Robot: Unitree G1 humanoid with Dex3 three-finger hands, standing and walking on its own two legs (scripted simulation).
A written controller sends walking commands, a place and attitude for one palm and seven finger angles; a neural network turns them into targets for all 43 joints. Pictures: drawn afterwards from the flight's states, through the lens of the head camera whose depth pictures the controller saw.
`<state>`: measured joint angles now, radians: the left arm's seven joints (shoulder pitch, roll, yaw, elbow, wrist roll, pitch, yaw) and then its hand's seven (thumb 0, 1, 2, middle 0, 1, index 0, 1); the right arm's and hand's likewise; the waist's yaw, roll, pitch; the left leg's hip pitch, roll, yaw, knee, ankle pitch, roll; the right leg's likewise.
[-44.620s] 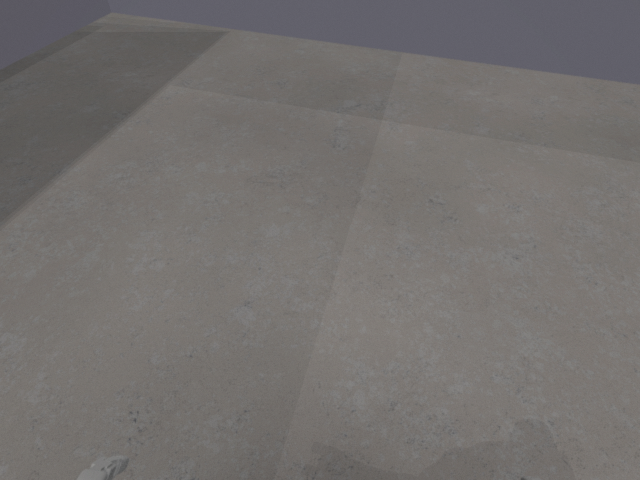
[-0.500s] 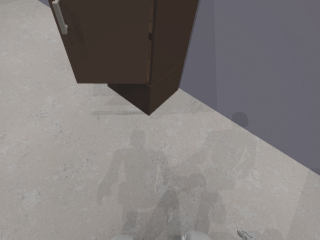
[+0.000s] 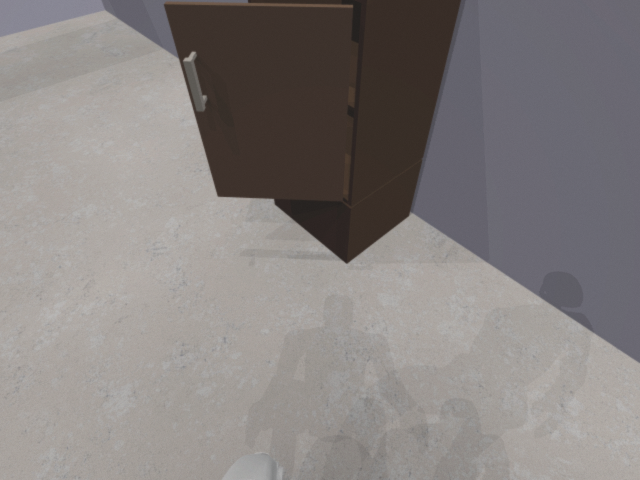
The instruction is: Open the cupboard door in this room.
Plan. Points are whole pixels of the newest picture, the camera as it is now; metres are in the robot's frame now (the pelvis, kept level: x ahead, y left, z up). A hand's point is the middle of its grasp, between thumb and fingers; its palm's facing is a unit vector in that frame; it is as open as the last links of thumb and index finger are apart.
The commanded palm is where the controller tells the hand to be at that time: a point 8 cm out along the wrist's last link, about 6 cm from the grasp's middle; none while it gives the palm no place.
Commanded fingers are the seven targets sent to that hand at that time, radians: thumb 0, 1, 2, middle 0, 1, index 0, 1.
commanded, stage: take the last steps up to it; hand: left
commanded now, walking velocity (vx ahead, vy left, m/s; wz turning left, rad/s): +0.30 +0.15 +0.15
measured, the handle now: (196, 81) +0.99 +0.38 -0.01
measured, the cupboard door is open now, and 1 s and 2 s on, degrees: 44 44 44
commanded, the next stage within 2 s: come to a stop and stand still in 1.18 s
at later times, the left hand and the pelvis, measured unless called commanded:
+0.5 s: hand (131, 450) +0.18 +0.30 -0.17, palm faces +0.07 -0.98 -0.20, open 7.4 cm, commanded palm none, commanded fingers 0.00 0.90 0.90 -0.20 -0.30 -0.20 -0.30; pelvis +0.12 +0.11 -0.01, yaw +1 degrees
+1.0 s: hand (171, 370) +0.31 +0.28 -0.18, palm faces +0.07 -0.98 -0.20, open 7.2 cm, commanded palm none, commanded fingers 0.00 0.90 0.90 -0.20 -0.30 -0.20 -0.30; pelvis +0.29 +0.09 +0.00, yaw +1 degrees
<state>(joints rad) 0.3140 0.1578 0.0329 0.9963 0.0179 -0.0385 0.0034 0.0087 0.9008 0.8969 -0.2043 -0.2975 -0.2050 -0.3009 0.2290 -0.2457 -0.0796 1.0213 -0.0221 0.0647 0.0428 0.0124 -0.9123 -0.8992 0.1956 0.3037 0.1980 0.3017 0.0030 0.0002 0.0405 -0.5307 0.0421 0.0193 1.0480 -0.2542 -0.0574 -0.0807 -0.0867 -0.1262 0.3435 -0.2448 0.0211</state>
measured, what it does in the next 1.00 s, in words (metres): walks ahead: left foot, then right foot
